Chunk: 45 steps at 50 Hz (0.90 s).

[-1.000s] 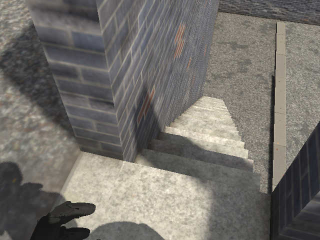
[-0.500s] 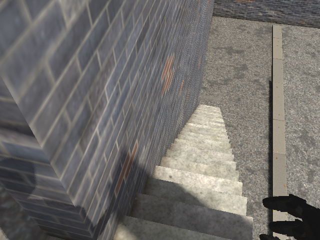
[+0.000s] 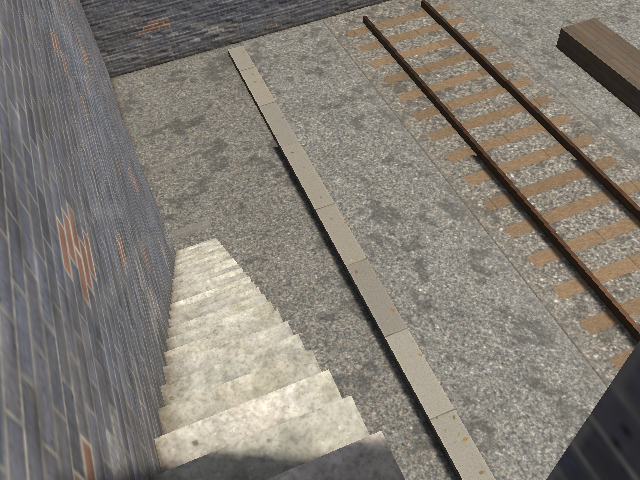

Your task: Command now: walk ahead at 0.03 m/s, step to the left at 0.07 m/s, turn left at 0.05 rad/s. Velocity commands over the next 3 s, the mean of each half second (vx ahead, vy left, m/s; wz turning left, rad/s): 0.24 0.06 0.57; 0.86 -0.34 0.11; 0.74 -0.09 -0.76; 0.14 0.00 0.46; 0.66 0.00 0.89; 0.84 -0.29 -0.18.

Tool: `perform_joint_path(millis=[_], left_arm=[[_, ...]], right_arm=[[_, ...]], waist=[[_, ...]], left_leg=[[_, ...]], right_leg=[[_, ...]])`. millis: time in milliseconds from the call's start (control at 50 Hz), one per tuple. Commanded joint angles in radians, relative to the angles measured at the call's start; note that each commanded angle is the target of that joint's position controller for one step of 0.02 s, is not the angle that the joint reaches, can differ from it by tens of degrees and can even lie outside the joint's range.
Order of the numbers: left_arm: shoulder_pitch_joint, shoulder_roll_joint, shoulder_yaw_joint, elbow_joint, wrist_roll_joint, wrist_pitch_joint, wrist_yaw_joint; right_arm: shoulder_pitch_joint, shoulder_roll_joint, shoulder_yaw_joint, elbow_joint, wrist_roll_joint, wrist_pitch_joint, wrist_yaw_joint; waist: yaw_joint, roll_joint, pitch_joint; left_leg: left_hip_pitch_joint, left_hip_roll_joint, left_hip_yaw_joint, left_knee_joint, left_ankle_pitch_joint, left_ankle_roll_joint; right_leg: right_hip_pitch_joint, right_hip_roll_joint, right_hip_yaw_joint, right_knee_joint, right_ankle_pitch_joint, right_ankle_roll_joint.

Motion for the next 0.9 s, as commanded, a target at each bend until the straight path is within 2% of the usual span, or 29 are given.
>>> perform_joint_path(millis=[20,40,60,80,120,140,160,200,220,240,280,300,320,340,360,400,420,440,460,480,500,520,540,560,620,660,700,780,900], left_arm=[[0.118,0.174,0.067,-0.012,0.005,0.000,0.021],[0.092,0.155,0.062,-0.006,0.015,0.007,0.028],[0.092,0.186,0.062,-0.065,0.101,-0.084,-0.013],[0.042,0.151,0.061,-0.058,0.104,-0.114,-0.014],[-0.058,0.095,0.039,-0.082,0.091,-0.144,-0.001],[-0.023,0.112,0.055,-0.013,-0.016,-0.060,0.053],[0.018,0.124,0.056,0.000,-0.024,-0.025,0.072],[0.045,0.125,0.054,0.015,0.016,0.001,0.052],[0.027,0.140,0.059,0.019,0.044,-0.005,0.038],[0.007,0.137,0.058,0.018,0.054,-0.007,0.036],[-0.012,0.170,0.070,0.025,0.055,0.019,0.029],[0.025,0.220,0.090,-0.027,0.130,-0.083,0.073],[0.078,0.221,0.101,0.026,0.085,-0.121,0.102],[0.098,0.193,0.093,0.037,0.043,-0.135,0.123],[0.122,0.191,0.092,0.061,0.025,-0.143,0.139],[0.046,0.205,0.102,0.028,0.041,-0.150,0.164],[-0.191,0.281,0.108,0.031,0.021,-0.070,0.056],[-0.240,0.220,0.097,-0.002,0.061,-0.015,0.014],[-0.298,0.111,0.072,-0.007,0.070,0.021,0.014],[-0.331,-0.033,0.014,-0.050,0.085,0.027,0.005],[-0.327,0.039,0.023,-0.189,0.117,0.005,-0.034],[-0.274,0.096,0.040,-0.159,0.123,-0.009,-0.038],[-0.238,0.153,0.054,-0.119,0.129,-0.012,-0.049],[-0.175,0.183,0.065,-0.076,0.109,0.004,-0.051],[-0.092,0.161,0.056,-0.022,0.100,0.051,-0.047],[-0.068,0.204,0.067,-0.018,0.113,0.045,-0.072],[0.021,0.196,0.072,0.037,0.109,0.045,-0.077],[-0.034,0.162,0.080,0.062,0.098,0.057,-0.076],[-0.092,0.136,0.066,0.040,0.089,0.037,-0.135]], right_arm=[[-0.004,-0.116,-0.041,-0.058,0.004,0.015,0.002],[-0.011,-0.109,-0.045,-0.054,0.011,0.028,0.012],[0.084,-0.054,0.012,-0.059,-0.034,-0.095,0.016],[0.104,-0.070,0.007,-0.020,-0.037,-0.150,0.011],[0.077,-0.091,0.000,-0.002,-0.045,-0.181,0.010],[0.039,-0.156,-0.066,-0.106,-0.017,-0.096,0.009],[0.044,-0.086,-0.044,-0.106,-0.017,-0.049,0.017],[0.028,0.024,-0.012,-0.134,-0.005,-0.020,0.046],[0.006,0.033,-0.005,-0.148,0.005,-0.016,0.070],[-0.014,0.013,-0.012,-0.160,0.020,-0.013,0.070],[-0.026,0.016,-0.002,-0.182,0.008,0.000,0.044],[0.154,0.095,0.043,-0.112,-0.120,-0.044,0.123],[0.122,0.084,0.031,-0.102,-0.150,-0.061,0.142],[-0.003,0.059,0.030,-0.138,-0.144,-0.079,0.142],[-0.067,0.059,0.028,-0.159,-0.138,-0.094,0.140],[-0.074,0.045,0.019,-0.155,-0.127,-0.124,0.142],[-0.032,-0.033,-0.018,-0.225,0.043,-0.075,0.112],[0.207,-0.090,-0.036,-0.118,0.052,-0.069,0.114],[0.310,-0.106,-0.040,-0.067,0.023,-0.069,0.118],[0.208,-0.094,-0.010,-0.107,0.002,-0.082,0.098],[0.256,-0.230,-0.053,-0.144,0.022,-0.086,0.027],[0.184,-0.256,-0.060,-0.154,0.006,-0.095,-0.018],[0.084,-0.256,-0.065,-0.147,-0.001,-0.120,-0.041],[0.044,-0.192,-0.049,-0.124,0.002,-0.145,-0.040],[0.086,-0.189,-0.055,-0.062,0.001,-0.164,-0.026],[0.120,-0.243,-0.088,-0.033,-0.021,-0.185,-0.004],[0.101,-0.228,-0.087,-0.035,-0.018,-0.191,0.010],[0.151,-0.228,-0.090,0.040,-0.012,-0.222,-0.031],[0.080,-0.224,-0.077,0.047,0.000,-0.264,-0.103]], waist=[[0.106,-0.130,-0.109],[0.096,-0.113,-0.093],[0.118,-0.180,-0.055],[0.106,-0.074,-0.095],[0.082,-0.052,-0.107],[-0.001,0.003,-0.104],[0.033,-0.055,-0.108],[0.062,-0.143,-0.093],[0.059,-0.210,-0.105],[0.067,-0.233,-0.080],[0.063,-0.240,-0.078],[0.088,-0.051,-0.048],[0.123,-0.081,0.008],[0.158,-0.099,-0.011],[0.178,-0.109,-0.046],[0.170,-0.113,-0.125],[-0.021,-0.253,-0.187],[-0.112,-0.155,-0.220],[-0.192,0.118,-0.106],[-0.142,0.209,-0.007],[-0.121,0.134,-0.153],[-0.036,-0.082,-0.097],[0.027,-0.133,-0.015],[0.064,-0.107,0.040],[0.071,0.007,0.079],[0.071,0.050,0.044],[0.094,0.062,0.014],[0.044,0.136,0.143],[0.045,0.079,0.103]], left_leg=[[-0.234,-0.026,-0.129,0.265,-0.020,-0.007],[-0.209,-0.019,-0.128,0.272,0.030,-0.011],[-0.275,-0.018,-0.197,0.533,0.097,-0.127],[-0.304,0.008,-0.235,0.581,0.143,-0.164],[-0.331,0.017,-0.205,0.581,0.264,-0.185],[-0.255,0.032,-0.082,0.358,0.156,-0.129],[-0.229,0.025,-0.033,0.289,0.156,-0.115],[-0.180,0.034,0.005,0.148,0.197,-0.088],[-0.115,0.035,0.008,0.070,0.219,-0.083],[-0.079,0.023,0.026,0.006,0.217,-0.084],[-0.010,-0.005,0.090,-0.039,0.164,-0.078],[0.015,0.076,0.050,0.004,0.200,-0.091],[-0.153,0.111,-0.050,-0.018,0.171,-0.104],[-0.257,0.151,-0.087,-0.064,0.130,-0.100],[-0.292,0.145,-0.082,-0.073,0.080,-0.091],[-0.151,0.109,-0.008,-0.140,0.059,-0.064],[0.130,0.066,0.159,-0.194,0.283,0.005],[0.363,-0.001,0.195,-0.310,0.182,0.029],[0.522,0.026,0.017,-0.305,0.076,0.100],[0.502,0.122,-0.236,-0.299,0.137,0.146],[0.595,0.370,-0.787,-0.646,0.157,0.190],[0.513,0.454,-0.956,-0.735,-0.052,0.219],[0.429,0.438,-0.852,-0.738,-0.159,0.188],[0.334,0.362,-0.699,-0.689,-0.092,0.129],[0.300,0.235,-0.445,-0.659,0.113,0.080],[0.377,0.238,-0.360,-0.578,0.465,0.060],[0.366,0.161,-0.225,-0.511,0.590,0.020],[0.311,0.163,-0.123,-0.455,0.509,0.000],[0.231,0.204,0.013,-0.259,0.583,-0.044]], right_leg=[[0.263,-0.340,0.236,-0.200,0.795,-0.129],[0.221,-0.337,0.202,-0.231,0.742,-0.132],[0.107,-0.413,0.305,-0.378,0.616,-0.280],[0.131,-0.430,0.310,-0.404,0.479,-0.286],[0.133,-0.350,0.194,-0.401,0.285,-0.225],[0.264,-0.356,0.125,-0.321,0.697,-0.198],[0.300,-0.310,0.048,-0.270,0.895,-0.162],[0.297,-0.312,-0.025,-0.233,0.921,-0.128],[0.250,-0.315,-0.065,-0.242,0.859,-0.127],[0.210,-0.303,-0.093,-0.248,0.766,-0.109],[0.166,-0.315,-0.119,-0.212,0.675,-0.094],[0.059,-0.420,0.003,-0.342,0.288,-0.176],[0.164,-0.534,0.142,-0.409,0.088,-0.204],[0.262,-0.579,0.222,-0.444,-0.010,-0.186],[0.325,-0.578,0.225,-0.444,-0.014,-0.180],[0.301,-0.489,0.054,-0.408,0.036,-0.121],[0.115,-0.354,-0.100,-0.347,-0.334,0.007],[-0.033,-0.191,-0.252,-0.125,-0.446,0.075],[-0.396,-0.120,-0.266,0.343,-0.439,0.063],[-0.719,-0.085,-0.102,0.626,-0.311,0.058],[-0.823,-0.038,0.049,0.627,-0.203,0.091],[-0.772,-0.086,0.129,0.639,-0.077,0.117],[-0.715,-0.124,0.170,0.571,0.061,0.135],[-0.607,-0.137,0.170,0.496,0.160,0.141],[-0.460,-0.090,0.141,0.443,0.206,0.130],[-0.474,-0.065,0.122,0.487,0.263,0.088],[-0.403,-0.044,0.120,0.431,0.361,0.079],[-0.378,0.015,0.205,0.173,0.559,0.053],[-0.213,-0.013,0.132,-0.020,0.841,0.003]])
Next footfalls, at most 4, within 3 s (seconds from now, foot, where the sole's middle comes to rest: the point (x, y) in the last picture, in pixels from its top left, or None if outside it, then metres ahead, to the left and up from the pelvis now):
0.46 left None -0.06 0.18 -0.76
1.06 right None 0.29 0.11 -0.93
1.58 right None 0.50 0.18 -1.18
1.78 left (277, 404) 1.04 0.24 -1.62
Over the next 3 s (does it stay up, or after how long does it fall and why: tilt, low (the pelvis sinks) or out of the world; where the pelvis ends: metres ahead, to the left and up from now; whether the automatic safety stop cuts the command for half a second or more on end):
stays up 1.62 0.36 -1.47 its command is cut before an obstacle after 0.5 s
